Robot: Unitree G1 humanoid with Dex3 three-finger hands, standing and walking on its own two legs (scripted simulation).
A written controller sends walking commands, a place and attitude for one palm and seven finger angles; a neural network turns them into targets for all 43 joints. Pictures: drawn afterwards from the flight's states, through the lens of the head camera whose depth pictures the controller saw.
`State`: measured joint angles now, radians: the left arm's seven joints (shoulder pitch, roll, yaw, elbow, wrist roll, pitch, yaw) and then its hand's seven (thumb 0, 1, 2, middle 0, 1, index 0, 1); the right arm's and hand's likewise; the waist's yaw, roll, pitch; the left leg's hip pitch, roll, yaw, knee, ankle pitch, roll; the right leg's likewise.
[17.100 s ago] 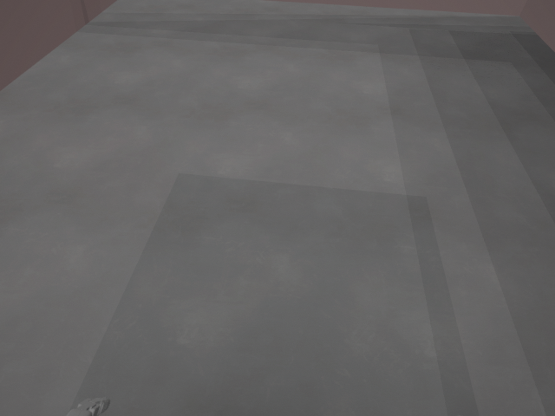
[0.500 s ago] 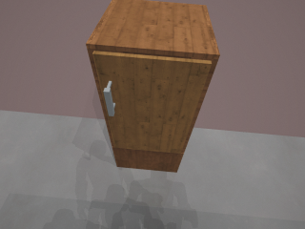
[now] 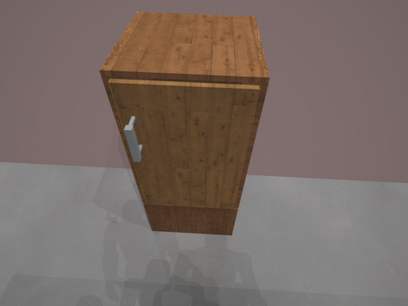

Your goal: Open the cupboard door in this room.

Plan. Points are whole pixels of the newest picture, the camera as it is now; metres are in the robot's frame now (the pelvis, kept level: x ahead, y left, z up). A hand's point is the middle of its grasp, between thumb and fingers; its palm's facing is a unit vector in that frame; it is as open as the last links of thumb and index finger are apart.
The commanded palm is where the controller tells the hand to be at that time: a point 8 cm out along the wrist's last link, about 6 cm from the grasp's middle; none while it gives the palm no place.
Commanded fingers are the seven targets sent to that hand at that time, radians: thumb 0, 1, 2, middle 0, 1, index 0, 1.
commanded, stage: come to a stop and stand still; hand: left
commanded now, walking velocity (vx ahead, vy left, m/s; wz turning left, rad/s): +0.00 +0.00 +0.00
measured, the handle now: (135, 139) +0.55 +0.23 -0.04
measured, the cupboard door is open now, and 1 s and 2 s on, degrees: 0 0 0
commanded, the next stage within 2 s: look again from close up in 0.06 s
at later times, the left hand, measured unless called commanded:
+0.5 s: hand out of the picture +0.04 +0.20 -0.18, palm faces +0.02 -0.98 -0.21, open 7.4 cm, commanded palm none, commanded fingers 0.00 0.90 0.90 -0.20 -0.30 -0.20 -0.30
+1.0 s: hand (110, 247) +0.23 +0.20 -0.02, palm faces +0.12 -0.99 -0.05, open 7.8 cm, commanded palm +0.15 +0.27 -0.06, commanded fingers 0.00 0.57 0.76 -0.22 -0.51 -0.22 -0.51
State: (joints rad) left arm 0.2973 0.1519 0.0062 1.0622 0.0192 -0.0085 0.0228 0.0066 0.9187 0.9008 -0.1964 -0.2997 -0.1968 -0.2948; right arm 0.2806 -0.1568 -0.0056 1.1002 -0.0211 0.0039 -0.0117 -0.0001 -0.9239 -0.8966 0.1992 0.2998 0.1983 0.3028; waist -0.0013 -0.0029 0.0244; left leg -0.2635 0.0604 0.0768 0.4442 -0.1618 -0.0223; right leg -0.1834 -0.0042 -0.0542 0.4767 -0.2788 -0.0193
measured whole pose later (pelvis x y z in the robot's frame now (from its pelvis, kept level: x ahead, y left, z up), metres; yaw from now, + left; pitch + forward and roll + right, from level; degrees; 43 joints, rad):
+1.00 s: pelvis +0.01 +0.01 -0.04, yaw +0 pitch +10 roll +1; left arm 0.35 0.17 0.18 0.19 -0.20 -0.45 -0.17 0.00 0.78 0.85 -0.20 -0.38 -0.20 -0.37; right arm 0.18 -0.22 -0.06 0.67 0.00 -0.24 -0.01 0.01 -0.91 -0.90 0.20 0.30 0.20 0.30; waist -0.02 -0.02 -0.12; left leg -0.65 0.04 0.06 0.83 -0.35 -0.01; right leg -0.56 -0.04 -0.05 0.87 -0.47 -0.01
